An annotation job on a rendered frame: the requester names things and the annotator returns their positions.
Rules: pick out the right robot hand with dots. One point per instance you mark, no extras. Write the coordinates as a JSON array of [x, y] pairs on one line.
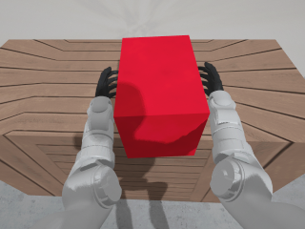
[[213, 82]]

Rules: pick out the robot left forearm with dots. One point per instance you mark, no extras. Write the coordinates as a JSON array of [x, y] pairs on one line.
[[98, 136]]

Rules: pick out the pedestal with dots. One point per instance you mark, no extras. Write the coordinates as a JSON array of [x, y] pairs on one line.
[[47, 85]]

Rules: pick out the robot left upper arm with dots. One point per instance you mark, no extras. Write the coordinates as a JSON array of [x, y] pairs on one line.
[[88, 198]]

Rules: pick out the left robot hand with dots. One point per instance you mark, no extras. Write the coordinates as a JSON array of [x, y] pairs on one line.
[[103, 88]]

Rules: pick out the robot right upper arm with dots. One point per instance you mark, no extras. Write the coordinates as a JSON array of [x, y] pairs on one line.
[[246, 193]]

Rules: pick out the robot right forearm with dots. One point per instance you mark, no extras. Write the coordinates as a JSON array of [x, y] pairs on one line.
[[227, 132]]

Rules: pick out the carton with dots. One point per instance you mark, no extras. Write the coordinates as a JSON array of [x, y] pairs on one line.
[[160, 106]]

